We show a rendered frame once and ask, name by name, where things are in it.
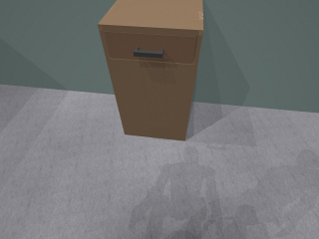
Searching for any handle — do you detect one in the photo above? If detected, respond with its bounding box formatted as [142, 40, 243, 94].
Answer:
[133, 46, 163, 59]

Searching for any drawer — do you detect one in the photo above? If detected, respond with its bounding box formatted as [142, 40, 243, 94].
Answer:
[105, 30, 197, 64]

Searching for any cabinet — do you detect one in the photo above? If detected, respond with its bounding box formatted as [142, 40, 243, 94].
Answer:
[98, 0, 203, 141]

